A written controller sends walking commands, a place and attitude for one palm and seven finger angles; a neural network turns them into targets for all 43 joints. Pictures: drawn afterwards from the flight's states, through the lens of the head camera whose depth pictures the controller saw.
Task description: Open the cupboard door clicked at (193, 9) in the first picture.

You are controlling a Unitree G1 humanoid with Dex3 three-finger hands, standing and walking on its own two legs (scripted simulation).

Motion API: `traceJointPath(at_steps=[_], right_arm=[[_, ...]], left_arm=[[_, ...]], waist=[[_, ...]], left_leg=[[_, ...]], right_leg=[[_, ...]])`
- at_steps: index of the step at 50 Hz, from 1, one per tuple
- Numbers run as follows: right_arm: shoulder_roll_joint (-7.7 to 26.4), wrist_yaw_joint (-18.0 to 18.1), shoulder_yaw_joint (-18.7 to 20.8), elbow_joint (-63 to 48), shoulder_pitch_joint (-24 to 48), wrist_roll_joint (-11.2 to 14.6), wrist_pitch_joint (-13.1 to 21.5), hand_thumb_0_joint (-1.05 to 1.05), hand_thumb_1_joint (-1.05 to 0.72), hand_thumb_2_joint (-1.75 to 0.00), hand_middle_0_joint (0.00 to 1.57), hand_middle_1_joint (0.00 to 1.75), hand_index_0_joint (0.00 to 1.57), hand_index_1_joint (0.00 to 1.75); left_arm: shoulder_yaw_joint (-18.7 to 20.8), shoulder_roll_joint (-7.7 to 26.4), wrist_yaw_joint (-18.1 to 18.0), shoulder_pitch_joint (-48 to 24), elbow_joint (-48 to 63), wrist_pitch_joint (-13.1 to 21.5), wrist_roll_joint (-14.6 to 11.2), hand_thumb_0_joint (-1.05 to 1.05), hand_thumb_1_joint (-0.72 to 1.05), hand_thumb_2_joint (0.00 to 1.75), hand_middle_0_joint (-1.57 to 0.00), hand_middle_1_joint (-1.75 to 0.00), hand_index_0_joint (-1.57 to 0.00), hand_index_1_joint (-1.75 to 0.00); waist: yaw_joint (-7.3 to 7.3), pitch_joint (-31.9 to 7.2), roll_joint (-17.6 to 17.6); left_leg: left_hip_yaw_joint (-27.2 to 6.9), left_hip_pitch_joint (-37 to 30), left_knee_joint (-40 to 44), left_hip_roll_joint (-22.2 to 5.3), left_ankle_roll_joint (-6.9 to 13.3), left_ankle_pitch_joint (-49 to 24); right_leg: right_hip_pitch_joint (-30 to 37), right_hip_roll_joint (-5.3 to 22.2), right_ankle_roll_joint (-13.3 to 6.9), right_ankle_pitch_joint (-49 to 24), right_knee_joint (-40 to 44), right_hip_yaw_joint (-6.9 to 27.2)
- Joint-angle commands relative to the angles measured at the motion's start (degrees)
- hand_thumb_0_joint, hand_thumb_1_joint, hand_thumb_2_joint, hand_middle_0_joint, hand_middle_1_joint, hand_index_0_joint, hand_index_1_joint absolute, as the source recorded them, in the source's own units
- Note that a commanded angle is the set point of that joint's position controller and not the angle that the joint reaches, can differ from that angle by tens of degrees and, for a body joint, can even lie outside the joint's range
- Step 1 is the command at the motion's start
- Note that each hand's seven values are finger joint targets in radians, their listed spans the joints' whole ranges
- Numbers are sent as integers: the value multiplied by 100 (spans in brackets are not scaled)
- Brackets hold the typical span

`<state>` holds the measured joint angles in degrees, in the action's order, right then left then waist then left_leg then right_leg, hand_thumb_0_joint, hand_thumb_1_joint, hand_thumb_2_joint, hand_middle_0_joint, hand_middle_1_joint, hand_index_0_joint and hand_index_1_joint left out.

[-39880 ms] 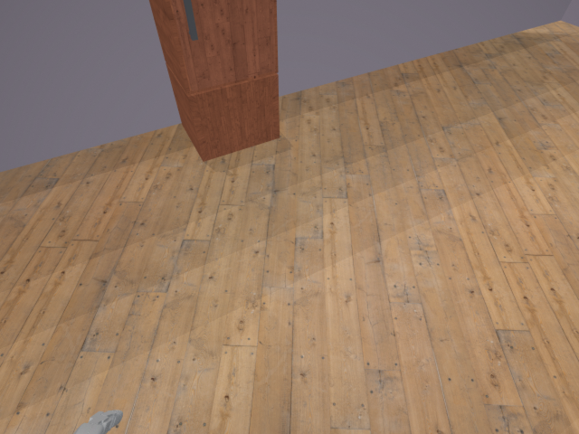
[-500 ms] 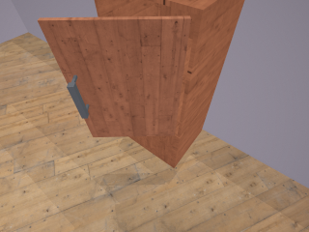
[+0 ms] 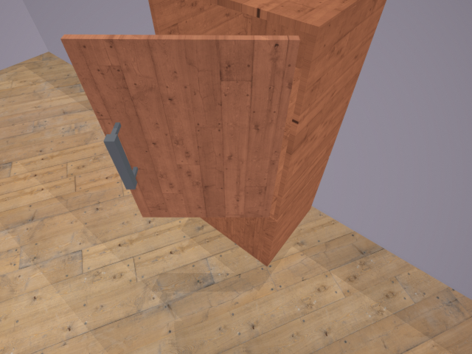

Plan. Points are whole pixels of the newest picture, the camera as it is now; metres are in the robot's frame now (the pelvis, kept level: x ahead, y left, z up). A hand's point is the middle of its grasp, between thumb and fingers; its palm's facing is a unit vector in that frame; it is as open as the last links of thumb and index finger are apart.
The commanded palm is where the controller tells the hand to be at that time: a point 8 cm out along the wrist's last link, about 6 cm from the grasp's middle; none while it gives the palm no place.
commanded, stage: shuffle to correct the standing spot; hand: left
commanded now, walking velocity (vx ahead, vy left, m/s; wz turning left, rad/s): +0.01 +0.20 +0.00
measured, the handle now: (124, 157) +0.53 +0.31 -0.03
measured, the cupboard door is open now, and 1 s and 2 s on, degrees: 39 39 39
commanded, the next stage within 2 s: come to a stop and stand still in 0.30 s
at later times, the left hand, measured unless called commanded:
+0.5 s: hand out of the picture +0.01 +0.26 -0.18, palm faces +0.04 -0.96 -0.26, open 7.4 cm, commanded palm none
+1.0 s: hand out of the picture +0.06 +0.20 -0.17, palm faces -0.03 -0.97 -0.24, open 7.3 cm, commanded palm none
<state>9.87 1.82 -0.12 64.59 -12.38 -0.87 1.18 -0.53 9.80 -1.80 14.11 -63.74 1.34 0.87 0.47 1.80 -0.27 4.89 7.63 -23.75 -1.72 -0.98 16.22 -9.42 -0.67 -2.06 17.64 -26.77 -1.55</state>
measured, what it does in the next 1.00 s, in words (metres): steps on the spot: right foot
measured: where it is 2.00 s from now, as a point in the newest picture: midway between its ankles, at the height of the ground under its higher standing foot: outside the picture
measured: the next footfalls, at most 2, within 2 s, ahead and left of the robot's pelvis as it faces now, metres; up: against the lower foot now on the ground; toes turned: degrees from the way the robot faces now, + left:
right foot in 0.76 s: +0.02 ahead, -0.07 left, +0.00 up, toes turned -3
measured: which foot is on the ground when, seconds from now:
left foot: down 0.00-1.00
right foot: down 0.00-0.36, up 0.38-0.74, down 0.76-1.00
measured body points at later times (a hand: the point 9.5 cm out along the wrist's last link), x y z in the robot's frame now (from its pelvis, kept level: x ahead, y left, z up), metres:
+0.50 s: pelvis -0.01 +0.06 -0.01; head +0.02 +0.06 +0.44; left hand +0.01 +0.31 -0.16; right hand +0.02 -0.18 -0.16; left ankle -0.04 +0.13 -0.74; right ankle -0.07 -0.07 -0.68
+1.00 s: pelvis +0.00 +0.03 -0.01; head +0.02 +0.01 +0.44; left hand +0.06 +0.26 -0.15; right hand -0.01 -0.19 -0.17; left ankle -0.04 +0.13 -0.74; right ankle -0.02 -0.06 -0.74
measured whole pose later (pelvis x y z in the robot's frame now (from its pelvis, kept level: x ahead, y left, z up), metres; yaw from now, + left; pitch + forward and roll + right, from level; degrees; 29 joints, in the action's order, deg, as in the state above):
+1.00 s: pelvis +0.00 +0.03 -0.01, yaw +0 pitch +0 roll +0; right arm 9.1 1.0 -0.3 61.3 -17.9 -1.3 0.5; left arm -1.0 9.1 -2.4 12.3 -59.9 1.9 0.4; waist -2.1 1.0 2.1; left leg 6.8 10.7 -30.0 -1.3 0.9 19.5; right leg -12.7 -0.9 -2.4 18.6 -31.0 -3.1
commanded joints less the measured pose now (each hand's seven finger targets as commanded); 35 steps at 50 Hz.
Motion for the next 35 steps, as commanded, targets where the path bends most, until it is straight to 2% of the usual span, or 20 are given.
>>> traceJointPath(at_steps=[1,4,8,10,13,14,15,16,17,18,19,20,21,23,24,26,28,31,33,35], right_arm=[[551,30,96,-170,-343,15,49,0,-90,-90,20,30,20,30],[526,23,111,-283,-349,18,-31,0,-90,-90,20,30,20,30],[517,1,168,-494,-243,14,-118,0,-90,-90,20,30,20,30],[492,-6,197,-599,-215,7,-143,0,-90,-90,20,30,20,30],[483,-38,237,-712,-212,5,-165,0,-90,-90,20,30,20,30],[486,-49,252,-720,-308,1,-158,0,-90,-90,20,30,20,30],[496,-57,262,-693,-448,-1,-145,0,-90,-90,20,30,20,30],[567,-61,290,-652,-582,-15,-138,0,-90,-90,20,30,20,30],[746,-62,328,-667,-725,-45,-131,0,-90,-90,20,30,20,30],[917,-51,346,-686,-855,-68,-143,0,-90,-90,20,30,20,30],[888,-36,334,-720,-869,-56,-162,0,-90,-90,20,30,20,30],[851,-19,314,-810,-781,-51,-164,0,-90,-90,20,30,20,30],[720,-5,274,-890,-682,-46,-131,0,-90,-90,20,30,20,30],[654,4,236,-931,-562,-96,-46,0,-90,-90,20,30,20,30],[652,13,226,-906,-611,-104,-3,0,-90,-90,20,30,20,30],[659,45,215,-777,-761,-100,81,0,-90,-90,20,30,20,30],[613,74,194,-626,-972,-107,112,0,-90,-90,20,30,20,30],[574,99,186,-444,-1014,-119,81,0,-90,-90,20,30,20,30],[616,93,196,-381,-969,-110,58,0,-90,-90,20,30,20,30],[598,86,189,-330,-846,-62,48,0,-90,-90,20,30,20,30]], left_arm=[[210,803,-58,339,258,84,-4,0,90,90,-20,-30,-20,-30],[262,885,-88,457,290,37,-15,0,90,90,-20,-30,-20,-30],[385,1066,-127,554,383,-21,9,0,90,90,-20,-30,-20,-30],[448,1112,-151,585,432,-41,25,0,90,90,-20,-30,-20,-30],[512,1172,-166,536,552,-89,54,0,90,90,-20,-30,-20,-30],[532,1163,-163,445,604,-107,52,0,90,90,-20,-30,-20,-30],[535,1137,-146,330,687,-125,45,0,90,90,-20,-30,-20,-30],[530,1034,-133,196,784,-155,50,0,90,90,-20,-30,-20,-30],[505,907,-114,54,876,-196,45,0,90,90,-20,-30,-20,-30],[465,704,-105,-106,973,-252,44,0,90,90,-20,-30,-20,-30],[443,593,-126,-261,1019,-308,52,0,90,90,-20,-30,-20,-30],[444,604,-126,-261,1041,-347,48,0,90,90,-20,-30,-20,-30],[438,545,-105,-235,1028,-335,56,0,90,90,-20,-30,-20,-30],[394,394,-51,-38,899,-287,80,0,90,90,-20,-30,-20,-30],[358,318,-24,29,866,-274,80,0,90,90,-20,-30,-20,-30],[307,307,20,-41,853,-228,77,0,90,90,-20,-30,-20,-30],[260,238,29,-168,849,-214,47,0,90,90,-20,-30,-20,-30],[234,227,24,-321,833,-208,15,0,90,90,-20,-30,-20,-30],[241,215,20,-223,766,-194,-8,0,90,90,-20,-30,-20,-30],[245,243,9,7,636,-152,-11,0,90,90,-20,-30,-20,-30]], waist=[[-7,-101,29],[37,-254,-27],[116,-142,-538],[151,-83,-803],[147,26,-939],[83,10,-866],[4,-46,-738],[-66,-76,-333],[-132,-94,392],[-184,-19,1208],[-238,100,1365],[-210,131,1088],[-134,141,760],[-36,-39,335],[-31,-109,246],[-77,-227,69],[-183,-290,244],[-244,-195,440],[-179,-212,512],[-27,-240,449]], left_leg=[[-362,-25,73,-439,182,-1525],[-235,221,-149,-350,98,-1164],[-85,770,-606,-140,11,-485],[-91,1030,-720,-89,-8,115],[-105,1080,-672,-48,3,406],[-87,797,-386,-64,20,150],[-70,399,-171,-83,53,-365],[-135,-47,-84,-265,125,-946],[-640,-292,19,-690,361,-1682],[-1301,-332,427,-1260,827,-2202],[-1540,-145,758,-1470,1203,-2366],[-1563,32,795,-1494,1391,-2132],[-1595,54,779,-1481,1477,-2200],[-1441,-66,730,-1378,1416,-2307],[-1359,-165,766,-1315,1376,-2349],[-1372,-420,777,-1362,1387,-2617],[-1278,-685,667,-1385,1320,-3220],[-1229,-641,521,-1417,1247,-3538],[-1163,-518,400,-1340,1148,-3423],[-944,-150,168,-1098,865,-2825]], right_leg=[[102,853,-150,-2843,310,761],[315,1117,-268,-3114,222,1013],[477,1603,-547,-3360,297,1482],[524,1849,-740,-3477,288,1714],[301,1984,-807,-3297,212,1731],[54,1912,-736,-3139,96,1623],[-247,1691,-590,-2843,-53,1361],[-655,1368,-413,-2215,-295,982],[-1072,890,-178,-1257,-803,482],[-1519,414,63,595,-1579,-132],[-1798,275,114,1648,-2586,-92],[-1938,356,78,1635,-3207,93],[-2035,422,43,1516,-3444,143],[-1988,496,81,1091,-3551,131],[-1937,483,119,954,-3420,85],[-1834,479,161,882,-2911,43],[-1697,442,191,928,-2429,17],[-1347,385,163,1056,-1642,-13],[-982,321,134,751,-1028,-45],[-288,316,134,-211,-52,-58]])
